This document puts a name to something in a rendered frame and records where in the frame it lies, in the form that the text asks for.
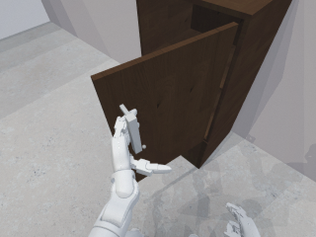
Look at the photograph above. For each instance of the right robot hand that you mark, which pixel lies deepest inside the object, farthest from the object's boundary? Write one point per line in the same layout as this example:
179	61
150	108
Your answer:
246	226

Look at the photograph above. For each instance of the left robot hand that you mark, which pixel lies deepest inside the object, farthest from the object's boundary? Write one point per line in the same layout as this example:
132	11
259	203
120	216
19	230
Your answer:
120	152

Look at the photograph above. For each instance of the handle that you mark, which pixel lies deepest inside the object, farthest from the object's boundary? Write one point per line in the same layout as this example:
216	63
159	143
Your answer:
133	130

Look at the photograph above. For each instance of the left robot forearm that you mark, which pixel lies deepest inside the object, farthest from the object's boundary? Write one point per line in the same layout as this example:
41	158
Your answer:
116	215

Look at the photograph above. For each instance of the cupboard door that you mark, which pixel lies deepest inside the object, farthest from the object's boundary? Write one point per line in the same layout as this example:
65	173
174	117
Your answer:
173	89

